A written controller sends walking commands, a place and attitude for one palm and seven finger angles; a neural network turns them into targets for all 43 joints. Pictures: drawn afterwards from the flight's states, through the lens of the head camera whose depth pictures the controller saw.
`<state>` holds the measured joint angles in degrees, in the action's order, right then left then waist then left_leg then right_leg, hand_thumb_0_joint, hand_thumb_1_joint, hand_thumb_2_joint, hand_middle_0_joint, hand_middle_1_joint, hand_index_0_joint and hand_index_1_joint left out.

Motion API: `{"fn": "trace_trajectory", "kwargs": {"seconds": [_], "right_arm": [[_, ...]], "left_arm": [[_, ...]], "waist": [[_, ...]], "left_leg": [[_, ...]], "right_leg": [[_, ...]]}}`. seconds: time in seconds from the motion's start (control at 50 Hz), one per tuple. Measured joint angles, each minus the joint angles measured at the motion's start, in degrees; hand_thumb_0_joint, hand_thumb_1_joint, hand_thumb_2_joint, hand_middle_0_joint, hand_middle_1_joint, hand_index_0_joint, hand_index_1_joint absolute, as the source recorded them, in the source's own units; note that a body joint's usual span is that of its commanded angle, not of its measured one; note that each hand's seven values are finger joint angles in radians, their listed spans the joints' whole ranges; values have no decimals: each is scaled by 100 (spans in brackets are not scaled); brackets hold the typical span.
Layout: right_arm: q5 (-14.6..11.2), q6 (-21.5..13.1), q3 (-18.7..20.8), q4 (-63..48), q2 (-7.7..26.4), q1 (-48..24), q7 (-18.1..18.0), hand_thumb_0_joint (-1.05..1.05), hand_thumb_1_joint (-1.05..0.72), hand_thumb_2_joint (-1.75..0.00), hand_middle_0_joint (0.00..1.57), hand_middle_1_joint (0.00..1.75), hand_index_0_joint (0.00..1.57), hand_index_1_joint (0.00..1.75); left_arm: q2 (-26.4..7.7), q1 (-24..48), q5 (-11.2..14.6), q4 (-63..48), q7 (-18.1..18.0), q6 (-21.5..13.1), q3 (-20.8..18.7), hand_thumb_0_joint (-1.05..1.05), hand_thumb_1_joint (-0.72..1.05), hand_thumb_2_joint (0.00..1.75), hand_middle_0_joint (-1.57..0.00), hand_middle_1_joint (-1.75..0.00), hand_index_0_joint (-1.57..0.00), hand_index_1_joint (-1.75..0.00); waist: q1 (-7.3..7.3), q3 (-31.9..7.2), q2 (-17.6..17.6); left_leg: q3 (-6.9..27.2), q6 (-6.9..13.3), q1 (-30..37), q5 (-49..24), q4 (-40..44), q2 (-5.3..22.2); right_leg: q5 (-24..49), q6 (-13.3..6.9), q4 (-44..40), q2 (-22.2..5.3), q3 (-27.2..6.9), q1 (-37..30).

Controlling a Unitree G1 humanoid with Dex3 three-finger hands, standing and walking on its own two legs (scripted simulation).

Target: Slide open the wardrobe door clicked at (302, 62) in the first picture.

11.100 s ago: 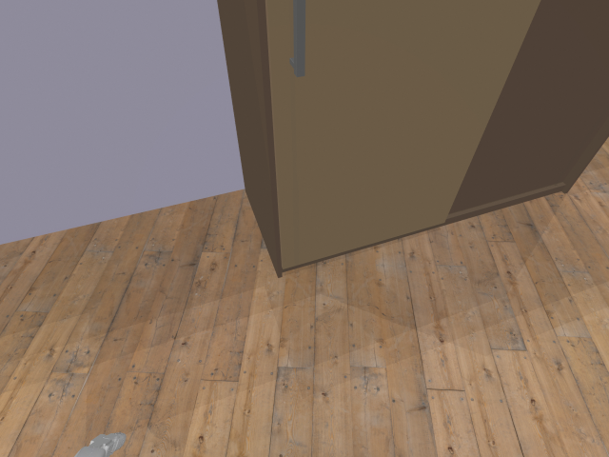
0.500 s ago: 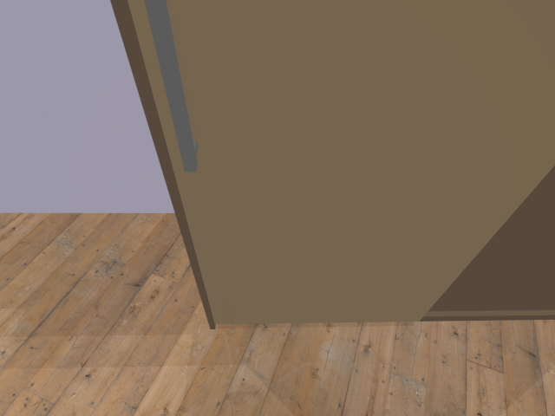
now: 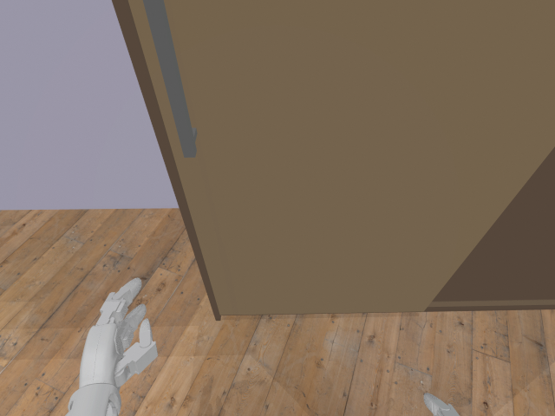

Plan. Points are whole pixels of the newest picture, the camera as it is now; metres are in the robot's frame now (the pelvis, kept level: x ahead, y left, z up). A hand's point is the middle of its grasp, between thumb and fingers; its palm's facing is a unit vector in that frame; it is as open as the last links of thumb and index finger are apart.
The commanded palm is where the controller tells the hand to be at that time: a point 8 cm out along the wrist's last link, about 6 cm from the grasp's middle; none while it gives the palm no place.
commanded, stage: raise the hand with hooked fingers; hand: left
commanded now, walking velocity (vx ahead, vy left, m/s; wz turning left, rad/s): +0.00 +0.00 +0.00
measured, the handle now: (175, 74) +0.54 +0.17 +0.23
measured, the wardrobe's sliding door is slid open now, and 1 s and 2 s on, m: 0.00 0.00 0.00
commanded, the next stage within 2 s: move the hooked fingers beside the handle in 1.90 s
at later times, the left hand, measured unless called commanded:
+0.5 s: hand (120, 340) +0.20 +0.20 +0.06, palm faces +0.01 -0.99 -0.11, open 10.3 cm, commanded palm +0.17 +0.27 +0.07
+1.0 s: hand (49, 271) +0.24 +0.26 +0.16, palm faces +0.15 -0.99 -0.08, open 13.1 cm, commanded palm +0.21 +0.30 +0.17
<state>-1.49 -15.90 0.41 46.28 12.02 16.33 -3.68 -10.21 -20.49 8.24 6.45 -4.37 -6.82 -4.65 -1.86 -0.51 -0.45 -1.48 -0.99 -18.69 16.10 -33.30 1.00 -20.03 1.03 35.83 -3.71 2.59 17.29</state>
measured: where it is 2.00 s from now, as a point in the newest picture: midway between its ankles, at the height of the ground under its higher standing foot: outside the picture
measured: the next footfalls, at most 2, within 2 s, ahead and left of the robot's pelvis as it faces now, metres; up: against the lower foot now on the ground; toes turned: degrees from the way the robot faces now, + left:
none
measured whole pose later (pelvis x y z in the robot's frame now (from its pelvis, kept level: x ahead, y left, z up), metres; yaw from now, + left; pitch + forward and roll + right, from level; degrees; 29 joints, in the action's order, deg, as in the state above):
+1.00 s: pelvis +0.00 +0.00 +0.00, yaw +1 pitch -2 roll -1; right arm -3.6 -18.4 -2.5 38.2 13.8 10.6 -7.9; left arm -21.2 -8.3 19.8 -9.9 15.5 3.2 -22.0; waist 3.7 -0.6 0.7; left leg 0.0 -1.1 -15.8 18.2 -35.5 2.2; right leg -20.0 1.1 33.8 -2.4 3.9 12.0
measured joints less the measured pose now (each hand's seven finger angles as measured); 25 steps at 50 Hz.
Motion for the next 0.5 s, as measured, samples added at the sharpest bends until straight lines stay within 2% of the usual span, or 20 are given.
{"fn": "trace_trajectory", "kwargs": {"seconds": [0.04, 0.08, 0.12, 0.14, 0.18, 0.22, 0.26, 0.32, 0.36, 0.4, 0.42, 0.46, 0.5], "right_arm": [[44, -126, 98, -291, 25, -192, 89, 1, -91, -90, 20, 30, 21, 30], [81, -199, 175, -555, 48, -399, 212, 1, -91, -90, 20, 30, 21, 30], [82, -207, 242, -818, 87, -574, 308, 1, -91, -90, 20, 30, 21, 30], [69, -180, 273, -958, 118, -629, 331, 1, -91, -90, 20, 30, 21, 30], [38, -108, 313, -1218, 197, -674, 308, 1, -91, -90, 20, 30, 20, 30], [22, -67, 320, -1393, 265, -655, 221, 1, -91, -90, 20, 30, 20, 30], [29, -95, 298, -1443, 303, -616, 118, 1, -91, -90, 20, 30, 20, 30], [37, -236, 195, -1290, 310, -594, -19, 1, -91, -90, 20, 30, 20, 30], [33, -331, 80, -1110, 275, -603, -86, 1, -91, -90, 20, 30, 20, 30], [10, -369, -52, -940, 202, -610, -143, 1, -91, -90, 20, 30, 20, 30], [-9, -366, -117, -875, 159, -604, -171, 1, -91, -90, 20, 30, 21, 30], [-56, -320, -230, -807, 76, -565, -227, 1, -91, -90, 20, 30, 21, 30], [-96, -250, -309, -807, 9, -488, -291, 1, -91, -90, 20, 30, 21, 30]], "left_arm": [[1, 225, 120, -236, 306, -673, -173, 1, 81, 86, -20, -37, -21, -37], [15, 301, 315, -269, 796, -1402, -336, 1, 77, 84, -20, -39, -21, -39], [5, 234, 448, -205, 1341, -1890, -461, 0, 73, 82, -21, -42, -21, -42], [-23, 138, 485, -195, 1553, -1917, -498, 0, 70, 81, -21, -43, -21, -43], [-112, -156, 535, -237, 1813, -1632, -543, 0, 66, 79, -22, -46, -22, -46], [-210, -492, 574, -334, 1843, -1243, -611, 0, 61, 77, -22, -49, -23, -49], [-279, -734, 616, -511, 1698, -1069, -731, 1, 56, 76, -23, -52, -23, -52], [-310, -734, 736, -850, 1502, -1327, -935, 1, 49, 73, -23, -56, -23, -56], [-334, -506, 852, -1097, 1557, -1593, -1003, 1, 45, 71, -23, -59, -23, -59], [-404, -170, 933, -1257, 1775, -1685, -1006, 1, 40, 69, -23, -62, -23, -62], [-465, 12, 949, -1269, 1921, -1625, -998, 1, 38, 68, -23, -64, -23, -64], [-631, 345, 970, -1178, 2199, -1263, -981, 1, 33, 66, -23, -67, -24, -67], [-810, 566, 1015, -996, 2394, -691, -1004, 1, 28, 64, -24, -70, -24, -70]], "waist": [[-15, -186, -28], [-9, -362, -94], [44, -436, -175], [91, -429, -204], [198, -378, -221], [298, -338, -185], [389, -304, -118], [512, -220, 8], [567, -162, 69], [570, -105, 112], [550, -88, 136], [481, -64, 180], [394, -60, 207]], "left_leg": [[-17, -34, -400, 131, -379, 47], [-38, -75, -881, 314, -867, 103], [-35, -117, -1316, 522, -1383, 156], [-22, -156, -1468, 609, -1594, 178], [33, -185, -1649, 736, -1896, 196], [125, -182, -1736, 812, -2073, 198], [252, -182, -1793, 854, -2186, 205], [457, -201, -1862, 878, -2307, 223], [551, -214, -1884, 877, -2354, 234], [597, -220, -1835, 851, -2319, 242], [602, -222, -1786, 826, -2268, 248], [566, -217, -1638, 757, -2097, 253], [466, -202, -1437, 669, -1851, 252]], "right_leg": [[-129, -35, 397, 32, -37, 425], [-308, -77, 904, 70, -83, 934], [-517, -117, 1429, 105, -108, 1382], [-607, -115, 1640, 119, -108, 1532], [-739, -179, 1928, 133, -70, 1687], [-832, -175, 2060, 134, 12, 1714], [-873, -192, 2090, 147, 134, 1682], [-878, -230, 2062, 180, 332, 1604], [-863, -243, 2037, 202, 420, 1562], [-827, -250, 1964, 218, 465, 1481], [-795, -252, 1901, 227, 472, 1428], [-714, -240, 1734, 235, 442, 1300], [-619, -213, 1533, 231, 355, 1159]]}}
